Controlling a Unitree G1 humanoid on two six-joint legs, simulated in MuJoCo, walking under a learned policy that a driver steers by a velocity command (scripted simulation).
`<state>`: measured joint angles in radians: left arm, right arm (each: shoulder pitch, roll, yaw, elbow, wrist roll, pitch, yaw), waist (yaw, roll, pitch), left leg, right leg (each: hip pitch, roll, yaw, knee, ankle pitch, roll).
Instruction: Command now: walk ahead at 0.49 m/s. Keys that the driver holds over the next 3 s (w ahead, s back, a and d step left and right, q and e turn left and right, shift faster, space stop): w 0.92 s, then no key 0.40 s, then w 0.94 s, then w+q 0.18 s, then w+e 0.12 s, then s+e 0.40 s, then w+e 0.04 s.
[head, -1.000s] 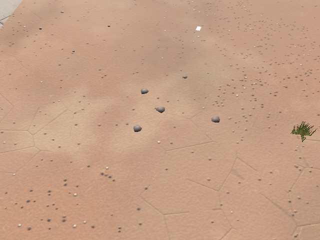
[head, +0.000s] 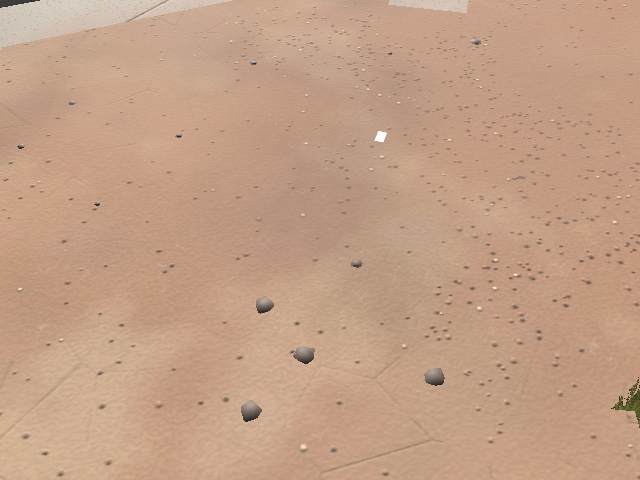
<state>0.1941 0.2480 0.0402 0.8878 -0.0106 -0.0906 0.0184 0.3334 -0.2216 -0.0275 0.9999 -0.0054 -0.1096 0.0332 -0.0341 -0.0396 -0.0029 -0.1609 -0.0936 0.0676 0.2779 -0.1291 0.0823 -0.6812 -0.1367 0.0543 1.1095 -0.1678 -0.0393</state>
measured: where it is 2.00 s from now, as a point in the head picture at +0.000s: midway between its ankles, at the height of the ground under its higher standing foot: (326, 332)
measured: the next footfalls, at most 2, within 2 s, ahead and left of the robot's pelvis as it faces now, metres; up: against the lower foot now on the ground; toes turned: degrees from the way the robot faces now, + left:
right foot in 0.30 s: +0.34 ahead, -0.17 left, +0.00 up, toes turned -2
left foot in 0.86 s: +0.65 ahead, +0.07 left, +0.00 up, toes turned +4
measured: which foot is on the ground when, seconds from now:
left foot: down 0.00-0.32, up 0.34-0.84, down 0.86-1.00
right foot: up 0.00-0.28, down 0.30-0.88, up 0.90-1.00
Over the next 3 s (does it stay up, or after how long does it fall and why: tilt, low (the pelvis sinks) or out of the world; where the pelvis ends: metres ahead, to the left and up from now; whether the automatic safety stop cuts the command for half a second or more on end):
stays up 1.27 0.03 -0.01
